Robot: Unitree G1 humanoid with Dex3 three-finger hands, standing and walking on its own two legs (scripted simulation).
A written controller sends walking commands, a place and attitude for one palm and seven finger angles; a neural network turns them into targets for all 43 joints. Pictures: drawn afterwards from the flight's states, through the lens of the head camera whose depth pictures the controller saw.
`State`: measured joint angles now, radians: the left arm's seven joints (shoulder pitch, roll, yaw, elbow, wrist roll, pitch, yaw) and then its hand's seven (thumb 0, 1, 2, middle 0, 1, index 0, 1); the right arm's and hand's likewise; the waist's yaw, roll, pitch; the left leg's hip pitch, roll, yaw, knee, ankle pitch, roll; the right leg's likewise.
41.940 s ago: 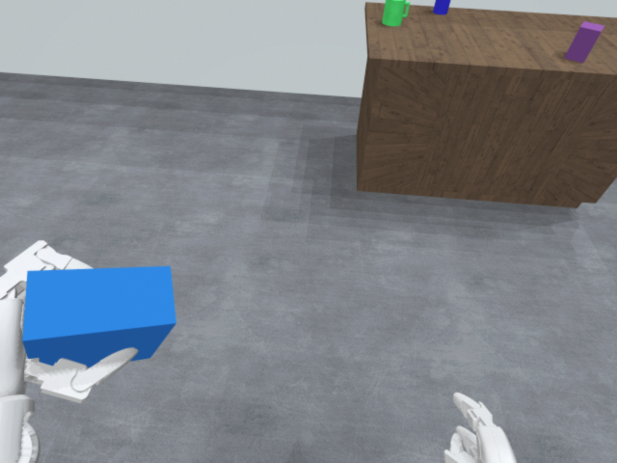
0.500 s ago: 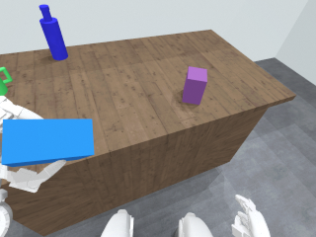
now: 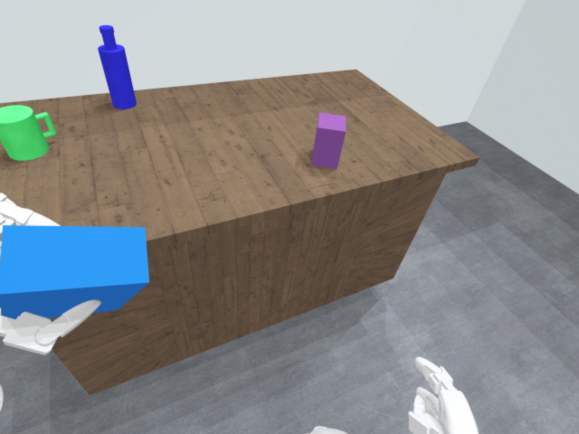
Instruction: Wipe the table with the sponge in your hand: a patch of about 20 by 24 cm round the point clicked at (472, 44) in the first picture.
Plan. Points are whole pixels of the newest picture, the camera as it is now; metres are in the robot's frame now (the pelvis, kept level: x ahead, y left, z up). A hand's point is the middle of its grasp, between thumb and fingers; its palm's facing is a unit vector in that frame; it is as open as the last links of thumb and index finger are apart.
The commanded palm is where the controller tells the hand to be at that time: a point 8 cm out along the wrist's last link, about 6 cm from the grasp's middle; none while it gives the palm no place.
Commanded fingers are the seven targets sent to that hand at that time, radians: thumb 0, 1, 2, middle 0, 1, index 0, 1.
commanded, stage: stop stepping back and stand still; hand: left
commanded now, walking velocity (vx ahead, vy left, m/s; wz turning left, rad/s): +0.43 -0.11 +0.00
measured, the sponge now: (91, 275) +0.23 +0.23 +0.16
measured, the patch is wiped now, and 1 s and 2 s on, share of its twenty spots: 1.00 1.00 1.00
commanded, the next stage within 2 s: stand and wait in 1.78 s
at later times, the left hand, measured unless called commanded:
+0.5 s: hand (50, 408) +0.10 +0.20 +0.18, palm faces +0.35 -0.85 -0.39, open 10.0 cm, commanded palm +0.05 +0.24 +0.21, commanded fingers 0.00 0.10 1.30 -1.20 -1.60 -1.20 -1.60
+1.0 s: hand out of the picture +0.05 +0.19 +0.19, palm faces +0.42 -0.82 -0.38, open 10.0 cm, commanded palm +0.00 +0.23 +0.21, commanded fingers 0.00 0.10 1.30 -1.20 -1.60 -1.20 -1.60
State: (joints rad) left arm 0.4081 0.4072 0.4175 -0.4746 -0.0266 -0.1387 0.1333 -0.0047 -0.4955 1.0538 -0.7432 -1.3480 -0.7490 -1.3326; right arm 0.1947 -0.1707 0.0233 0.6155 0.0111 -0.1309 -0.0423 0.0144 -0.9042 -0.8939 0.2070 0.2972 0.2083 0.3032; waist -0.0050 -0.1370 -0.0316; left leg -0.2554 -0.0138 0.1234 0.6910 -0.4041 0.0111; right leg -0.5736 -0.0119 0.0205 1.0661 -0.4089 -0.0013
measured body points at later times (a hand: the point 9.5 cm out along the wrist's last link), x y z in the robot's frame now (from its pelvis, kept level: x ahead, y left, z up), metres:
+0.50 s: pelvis -0.12 -0.04 +0.00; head -0.13 -0.01 +0.45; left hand +0.07 +0.24 +0.20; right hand +0.02 -0.29 -0.08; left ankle -0.15 +0.08 -0.72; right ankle -0.05 -0.11 -0.71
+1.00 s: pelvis -0.15 -0.05 +0.01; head -0.15 -0.05 +0.46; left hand +0.02 +0.23 +0.21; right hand +0.02 -0.29 -0.06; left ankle -0.13 +0.09 -0.71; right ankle -0.11 -0.14 -0.70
